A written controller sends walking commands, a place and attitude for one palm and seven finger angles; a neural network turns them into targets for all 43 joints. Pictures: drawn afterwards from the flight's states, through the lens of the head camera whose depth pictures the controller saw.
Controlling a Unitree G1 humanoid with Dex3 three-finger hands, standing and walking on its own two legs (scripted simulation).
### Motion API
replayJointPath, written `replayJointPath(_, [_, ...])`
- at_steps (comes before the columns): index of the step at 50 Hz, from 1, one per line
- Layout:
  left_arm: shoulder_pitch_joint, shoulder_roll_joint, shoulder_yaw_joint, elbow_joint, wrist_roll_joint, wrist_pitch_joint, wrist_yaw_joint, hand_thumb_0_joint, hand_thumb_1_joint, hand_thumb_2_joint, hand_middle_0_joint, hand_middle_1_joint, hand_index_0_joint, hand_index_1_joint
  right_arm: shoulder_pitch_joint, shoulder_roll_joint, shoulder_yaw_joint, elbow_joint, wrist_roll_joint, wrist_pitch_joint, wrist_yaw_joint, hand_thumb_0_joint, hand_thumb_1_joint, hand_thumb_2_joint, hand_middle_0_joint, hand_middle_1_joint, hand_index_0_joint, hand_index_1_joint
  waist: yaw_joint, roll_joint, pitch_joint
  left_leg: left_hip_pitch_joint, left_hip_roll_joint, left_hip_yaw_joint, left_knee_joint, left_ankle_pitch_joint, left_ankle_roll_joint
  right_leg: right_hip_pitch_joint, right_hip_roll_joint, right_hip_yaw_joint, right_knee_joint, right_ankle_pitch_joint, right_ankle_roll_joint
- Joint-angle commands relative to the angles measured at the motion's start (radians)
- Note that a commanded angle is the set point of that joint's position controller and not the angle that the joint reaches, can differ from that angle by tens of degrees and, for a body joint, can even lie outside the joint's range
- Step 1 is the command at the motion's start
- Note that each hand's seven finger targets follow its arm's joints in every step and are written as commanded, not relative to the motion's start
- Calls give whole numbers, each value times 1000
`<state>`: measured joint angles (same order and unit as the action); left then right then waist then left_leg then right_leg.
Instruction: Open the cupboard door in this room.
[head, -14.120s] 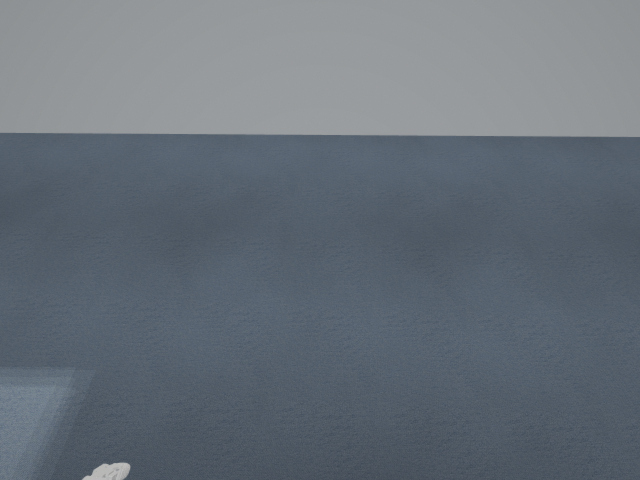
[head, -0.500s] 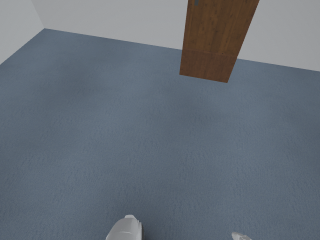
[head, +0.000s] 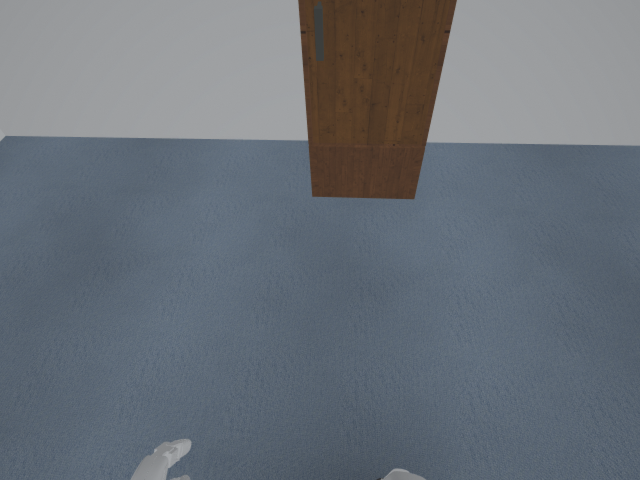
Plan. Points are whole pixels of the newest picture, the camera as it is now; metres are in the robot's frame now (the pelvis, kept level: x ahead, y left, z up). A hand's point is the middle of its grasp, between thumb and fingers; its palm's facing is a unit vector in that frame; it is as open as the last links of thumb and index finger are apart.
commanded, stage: stand and wait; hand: left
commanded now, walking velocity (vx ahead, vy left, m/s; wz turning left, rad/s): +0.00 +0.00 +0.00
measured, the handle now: (319, 31) +1.29 +0.01 -0.02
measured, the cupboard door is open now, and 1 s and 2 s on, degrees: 0 0 0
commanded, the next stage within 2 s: turn or walk to find it in 0.70 s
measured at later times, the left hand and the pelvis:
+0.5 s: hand out of the picture +0.12 +0.18 -0.17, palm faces +0.08 -0.98 -0.16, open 7.3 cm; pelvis +0.13 +0.01 +0.01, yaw +1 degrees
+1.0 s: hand out of the picture +0.14 +0.19 -0.16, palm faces +0.06 -0.97 -0.22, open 7.3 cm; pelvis +0.14 +0.02 +0.01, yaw +2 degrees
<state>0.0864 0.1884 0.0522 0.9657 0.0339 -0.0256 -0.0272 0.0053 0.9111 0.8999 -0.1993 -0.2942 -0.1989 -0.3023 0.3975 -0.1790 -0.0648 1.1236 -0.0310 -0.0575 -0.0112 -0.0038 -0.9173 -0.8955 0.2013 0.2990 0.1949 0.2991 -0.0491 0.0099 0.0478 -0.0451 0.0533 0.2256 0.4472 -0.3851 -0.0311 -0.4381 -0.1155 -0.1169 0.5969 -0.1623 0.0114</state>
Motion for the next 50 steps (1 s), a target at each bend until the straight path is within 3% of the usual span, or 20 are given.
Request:
replayJointPath(1, [412,242,48,100,-7,-43,29,0,900,900,-200,-300,-200,-300,28,-35,12,-71,23,-15,4,0,-900,-900,200,300,200,300,156,-331,-219,-468,-15,-33,588,-152,7,687,-328,402,-150,615,-166])
replayJointPath(2, [392,260,47,99,-26,-48,34,0,900,900,-200,-300,-200,-300,12,-74,13,-76,30,4,-7,0,-900,-900,200,300,200,300,155,-328,-279,-453,9,-175,702,-253,8,621,-368,433,-199,687,-224])
replayJointPath(3, [310,219,37,81,-23,-40,38,0,900,900,-200,-300,-200,-300,-46,-64,9,-78,28,9,-9,0,-900,-900,200,300,200,300,143,-228,-178,-491,25,-200,775,-212,6,524,-344,399,-221,607,-242])
replayJointPath(4, [240,178,26,67,-24,-35,46,0,900,900,-200,-300,-200,-300,-80,-61,12,-77,25,12,-9,0,-900,-900,200,300,200,300,119,-124,-98,-513,54,-218,773,-148,7,445,-319,338,-228,564,-229])
replayJointPath(5, [192,148,16,58,-22,-35,50,0,900,900,-200,-300,-200,-300,-82,-40,18,-67,21,19,-7,0,-900,-900,200,300,200,300,91,-65,-79,-482,69,-220,725,-87,1,380,-275,251,-237,548,-198])
replayJointPath(8, [109,101,-6,50,-18,-33,52,0,900,900,-200,-300,-200,-300,-8,-2,30,-38,18,48,-4,0,-900,-900,200,300,200,300,27,-133,-90,-333,65,-180,519,-24,-21,232,-195,103,-278,453,-150])
replayJointPath(12, [112,96,-3,62,-16,-21,53,0,900,900,-200,-300,-200,-300,-42,11,38,-47,18,47,-2,0,-900,-900,200,300,200,300,42,-158,-72,-269,40,-144,286,44,-25,228,-155,96,-283,337,-149])
replayJointPath(15, [106,98,-6,88,-27,-10,53,0,900,900,-200,-300,-200,-300,-37,-9,40,-30,15,34,-2,0,-900,-900,200,300,200,300,24,-133,-71,-115,39,-125,40,258,-27,192,-113,60,-224,193,-95])
replayJointPath(16, [118,82,-14,94,-30,-6,52,0,900,900,-200,-300,-200,-300,-40,-36,38,-25,16,27,-2,0,-900,-900,200,300,200,300,26,-70,-63,-44,66,-158,-6,366,-19,134,-75,48,-200,100,-60])
replayJointPath(17, [140,59,-19,95,-29,2,52,0,900,900,-200,-300,-200,-300,-48,-76,34,-25,15,21,-3,0,-900,-900,200,300,200,300,34,36,-46,-51,130,-215,-45,425,5,127,-28,36,-188,-10,-24])
replayJointPath(18, [168,45,-23,99,-27,8,53,0,900,900,-200,-300,-200,-300,-80,-103,34,-34,14,23,-5,0,-900,-900,200,300,200,300,54,78,-16,-114,175,-246,-72,408,37,165,-2,31,-200,-80,-1])
replayJointPath(19, [175,43,-25,116,-30,15,51,0,900,900,-200,-300,-200,-300,-119,-107,36,-34,18,23,-9,0,-900,-900,200,300,200,300,60,182,7,-178,185,-281,-128,371,58,212,7,17,-181,-90,18])
replayJointPath(20, [190,47,-31,131,-30,16,51,0,900,900,-200,-300,-200,-300,-142,-96,40,-38,20,26,-12,0,-900,-900,200,300,200,300,65,187,9,-206,181,-285,-174,333,67,267,4,10,-178,-82,25])
replayJointPath(21, [208,48,-34,146,-28,14,50,0,900,900,-200,-300,-200,-300,-161,-95,43,-38,21,26,-14,0,-900,-900,200,300,200,300,75,149,14,-194,160,-261,-163,343,61,278,-2,21,-200,-42,21])
replayJointPath(23, [238,53,-43,170,-27,5,53,0,900,900,-200,-300,-200,-300,-144,-79,46,-31,24,22,-17,0,-900,-900,200,300,200,300,62,65,-12,-116,121,-211,-111,444,43,284,-27,42,-248,67,9])
replayJointPath(25, [253,56,-47,178,-27,-2,57,0,900,900,-200,-300,-200,-300,-125,-73,45,-20,25,20,-19,0,-900,-900,200,300,200,300,52,35,-39,-53,116,-192,-86,519,39,283,-39,44,-259,134,5])
replayJointPath(33, [290,46,-46,187,-25,3,69,0,900,900,-200,-300,-200,-300,-96,-75,44,-3,24,20,-27,0,-900,-900,200,300,200,300,47,17,-32,-16,109,-184,-90,597,47,305,-40,36,-246,158,6])
replayJointPath(39, [277,56,-32,168,-27,19,75,0,900,900,-200,-300,-200,-300,-92,-88,39,-6,24,34,-24,0,-900,-900,200,300,200,300,54,23,10,-82,100,-206,-76,584,52,305,-43,5,-191,89,11])
replayJointPath(42, [280,54,-32,156,-27,24,76,0,900,900,-200,-300,-200,-300,-98,-84,37,-9,22,40,-20,0,-900,-900,200,300,200,300,60,24,16,-109,100,-215,-71,523,58,288,-43,2,-183,42,13])
replayJointPath(50, [269,55,-34,150,-28,15,77,0,900,900,-200,-300,-200,-300,-62,-51,37,10,24,39,-15,0,-900,-900,200,300,200,300,57,-41,11,-136,79,-204,-69,432,50,316,-53,14,-214,68,-4])
